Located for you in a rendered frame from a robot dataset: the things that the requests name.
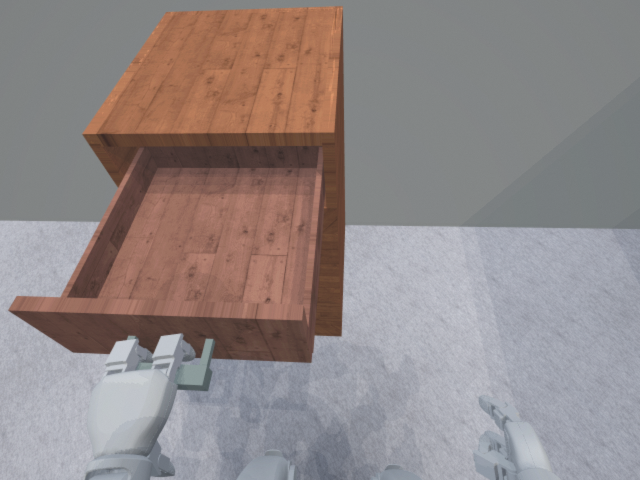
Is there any drawer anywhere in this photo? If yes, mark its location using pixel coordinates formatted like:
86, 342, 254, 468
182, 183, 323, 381
8, 146, 325, 363

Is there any left robot forearm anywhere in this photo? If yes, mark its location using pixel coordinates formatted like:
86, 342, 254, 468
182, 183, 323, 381
83, 454, 153, 480

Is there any handle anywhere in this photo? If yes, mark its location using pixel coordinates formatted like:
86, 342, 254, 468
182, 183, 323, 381
127, 336, 215, 391

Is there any robot left shin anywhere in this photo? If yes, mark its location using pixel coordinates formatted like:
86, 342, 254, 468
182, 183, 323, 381
264, 450, 284, 458

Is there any cabinet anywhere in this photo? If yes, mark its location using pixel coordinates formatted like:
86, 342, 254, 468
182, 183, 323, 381
82, 6, 345, 336

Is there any right robot hand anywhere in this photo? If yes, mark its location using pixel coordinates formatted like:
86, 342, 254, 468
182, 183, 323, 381
473, 395, 553, 480

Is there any left robot hand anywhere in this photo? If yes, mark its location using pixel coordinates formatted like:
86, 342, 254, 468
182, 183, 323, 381
87, 333, 196, 477

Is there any robot left thigh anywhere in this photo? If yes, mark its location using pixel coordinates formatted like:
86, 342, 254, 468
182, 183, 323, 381
236, 456, 297, 480

